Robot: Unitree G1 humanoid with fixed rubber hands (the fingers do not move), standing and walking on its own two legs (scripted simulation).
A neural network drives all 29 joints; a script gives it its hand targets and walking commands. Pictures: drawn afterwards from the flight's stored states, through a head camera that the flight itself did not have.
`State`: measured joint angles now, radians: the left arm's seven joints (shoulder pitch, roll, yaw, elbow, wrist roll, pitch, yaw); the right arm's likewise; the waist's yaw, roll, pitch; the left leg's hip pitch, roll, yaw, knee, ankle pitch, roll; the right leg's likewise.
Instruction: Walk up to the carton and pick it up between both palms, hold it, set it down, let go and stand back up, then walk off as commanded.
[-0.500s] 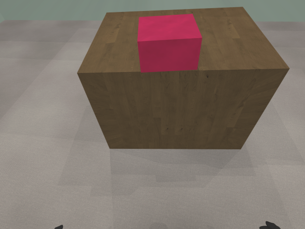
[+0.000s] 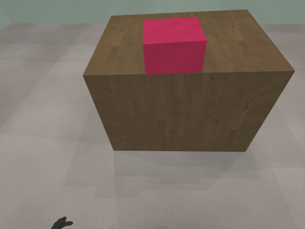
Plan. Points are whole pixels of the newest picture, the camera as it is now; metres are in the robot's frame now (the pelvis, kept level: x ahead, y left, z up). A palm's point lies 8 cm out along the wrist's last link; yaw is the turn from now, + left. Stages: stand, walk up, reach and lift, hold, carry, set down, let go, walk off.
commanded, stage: stand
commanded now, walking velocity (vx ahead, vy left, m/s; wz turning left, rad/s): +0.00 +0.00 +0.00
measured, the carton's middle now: (172, 45) +0.90 -0.03 +0.02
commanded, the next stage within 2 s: none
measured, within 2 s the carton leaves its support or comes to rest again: neither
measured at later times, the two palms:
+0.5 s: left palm out of the picture +0.08 +0.29 -0.08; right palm out of the picture +0.06 -0.30 -0.10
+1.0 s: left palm out of the picture +0.08 +0.29 -0.08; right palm out of the picture +0.06 -0.31 -0.11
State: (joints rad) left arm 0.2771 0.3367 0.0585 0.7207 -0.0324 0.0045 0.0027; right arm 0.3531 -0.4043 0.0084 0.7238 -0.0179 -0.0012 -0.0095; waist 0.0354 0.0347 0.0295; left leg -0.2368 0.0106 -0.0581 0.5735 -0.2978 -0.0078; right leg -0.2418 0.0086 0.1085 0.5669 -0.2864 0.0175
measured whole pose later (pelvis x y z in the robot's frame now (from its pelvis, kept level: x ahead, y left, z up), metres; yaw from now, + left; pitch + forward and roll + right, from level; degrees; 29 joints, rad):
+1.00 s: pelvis -0.01 +0.00 +0.01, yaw +0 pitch -2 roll +0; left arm 0.26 0.34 0.03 0.76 -0.03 0.00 0.00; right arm 0.29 -0.40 0.01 0.87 -0.01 0.00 0.00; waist 0.04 0.03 0.03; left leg -0.21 0.01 -0.06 0.47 -0.23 -0.01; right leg -0.23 0.00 0.11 0.49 -0.23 0.02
